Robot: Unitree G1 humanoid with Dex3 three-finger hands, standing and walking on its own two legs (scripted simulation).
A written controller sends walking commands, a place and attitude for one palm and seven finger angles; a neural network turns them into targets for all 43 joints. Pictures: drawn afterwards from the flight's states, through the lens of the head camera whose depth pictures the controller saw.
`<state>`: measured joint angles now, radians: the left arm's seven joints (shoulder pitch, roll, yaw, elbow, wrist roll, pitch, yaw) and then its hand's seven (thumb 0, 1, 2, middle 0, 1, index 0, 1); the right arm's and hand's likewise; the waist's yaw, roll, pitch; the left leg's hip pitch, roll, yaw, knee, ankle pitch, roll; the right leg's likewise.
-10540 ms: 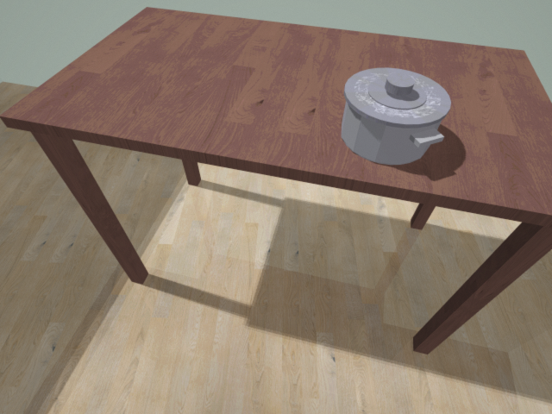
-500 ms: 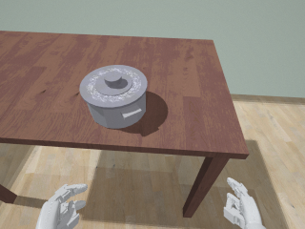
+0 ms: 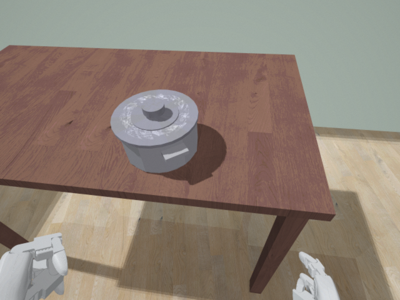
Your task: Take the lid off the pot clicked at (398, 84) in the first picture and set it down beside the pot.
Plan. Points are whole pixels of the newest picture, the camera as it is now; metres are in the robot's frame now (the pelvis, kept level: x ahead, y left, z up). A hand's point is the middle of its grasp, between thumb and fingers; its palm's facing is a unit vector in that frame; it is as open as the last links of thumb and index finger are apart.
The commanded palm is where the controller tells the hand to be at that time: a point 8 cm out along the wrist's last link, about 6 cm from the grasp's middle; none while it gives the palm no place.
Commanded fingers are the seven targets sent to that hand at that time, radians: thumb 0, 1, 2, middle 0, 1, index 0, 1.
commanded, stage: raise the hand higher, near the body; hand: left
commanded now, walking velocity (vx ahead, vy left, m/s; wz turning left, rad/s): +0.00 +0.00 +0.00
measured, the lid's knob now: (153, 107) +0.46 +0.16 +0.15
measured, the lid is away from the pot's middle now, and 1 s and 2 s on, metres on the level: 0.00 0.00 0.00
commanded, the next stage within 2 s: reach forward and open the fingers in 0.66 s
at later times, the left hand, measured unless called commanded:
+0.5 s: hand (46, 241) +0.16 +0.24 +0.14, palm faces +0.33 -0.83 -0.45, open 3.1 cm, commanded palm +0.11 +0.28 +0.17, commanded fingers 0.00 0.90 0.90 -1.30 -1.50 -1.30 -1.50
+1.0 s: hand (25, 217) +0.18 +0.27 +0.17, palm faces +0.22 -0.16 -0.96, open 2.9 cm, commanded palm +0.15 +0.28 +0.22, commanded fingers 0.00 0.49 1.17 -1.20 -1.04 -1.20 -1.04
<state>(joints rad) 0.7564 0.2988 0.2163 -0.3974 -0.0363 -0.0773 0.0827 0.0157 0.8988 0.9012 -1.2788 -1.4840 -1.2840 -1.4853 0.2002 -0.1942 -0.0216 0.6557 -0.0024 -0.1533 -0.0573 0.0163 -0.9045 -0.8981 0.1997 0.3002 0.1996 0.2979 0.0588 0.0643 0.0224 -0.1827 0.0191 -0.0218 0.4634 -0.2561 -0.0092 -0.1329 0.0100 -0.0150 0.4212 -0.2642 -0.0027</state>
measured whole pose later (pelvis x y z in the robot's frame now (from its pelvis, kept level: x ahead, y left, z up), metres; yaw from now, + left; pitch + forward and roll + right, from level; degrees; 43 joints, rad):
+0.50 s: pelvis +0.00 +0.02 +0.00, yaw +0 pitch -2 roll -1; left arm 0.70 0.33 0.24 -0.60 -0.03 -0.10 0.09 0.02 0.89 0.90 -1.30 -1.50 -1.30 -1.50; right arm 0.17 -0.19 0.00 0.63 0.00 -0.19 -0.05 0.02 -0.91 -0.90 0.20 0.30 0.20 0.30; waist 0.09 0.06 0.01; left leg -0.16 0.00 -0.01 0.47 -0.27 0.01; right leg -0.11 -0.01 0.00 0.41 -0.27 0.02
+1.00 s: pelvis -0.02 +0.01 +0.00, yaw -1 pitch -1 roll +0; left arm 0.48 0.65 0.25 -0.62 0.56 0.11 0.05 0.01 0.74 1.00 -1.27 -1.34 -1.27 -1.34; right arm 0.13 -0.28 0.01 0.55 0.01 0.08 0.00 0.01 -0.91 -0.90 0.20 0.30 0.20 0.30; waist 0.11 0.11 0.00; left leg -0.26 0.00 0.00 0.52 -0.25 0.01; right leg -0.23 -0.01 0.01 0.50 -0.27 0.01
